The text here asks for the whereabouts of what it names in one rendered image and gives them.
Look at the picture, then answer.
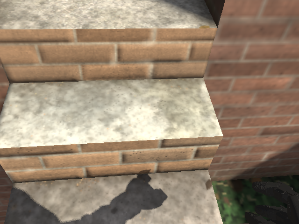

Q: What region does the robot right hand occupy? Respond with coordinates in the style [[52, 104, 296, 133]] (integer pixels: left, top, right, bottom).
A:
[[245, 181, 299, 224]]

